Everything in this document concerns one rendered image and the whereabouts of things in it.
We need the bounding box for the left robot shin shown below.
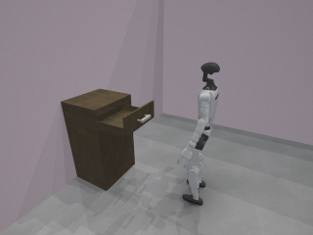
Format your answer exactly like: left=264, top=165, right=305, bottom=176
left=187, top=169, right=200, bottom=200

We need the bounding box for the handle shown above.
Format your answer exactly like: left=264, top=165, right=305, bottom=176
left=137, top=115, right=152, bottom=123

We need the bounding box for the left robot forearm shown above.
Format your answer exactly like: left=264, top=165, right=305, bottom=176
left=187, top=118, right=205, bottom=151

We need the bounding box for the drawer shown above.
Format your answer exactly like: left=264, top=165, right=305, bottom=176
left=97, top=100, right=155, bottom=138

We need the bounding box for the cabinet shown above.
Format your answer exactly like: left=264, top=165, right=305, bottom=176
left=61, top=88, right=135, bottom=191

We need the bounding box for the humanoid robot torso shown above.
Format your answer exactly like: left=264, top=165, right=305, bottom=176
left=198, top=87, right=219, bottom=141

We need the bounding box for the left robot hand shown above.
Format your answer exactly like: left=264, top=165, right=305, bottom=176
left=177, top=148, right=193, bottom=168

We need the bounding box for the robot left upper arm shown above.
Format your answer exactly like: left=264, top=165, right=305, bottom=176
left=199, top=91, right=211, bottom=126

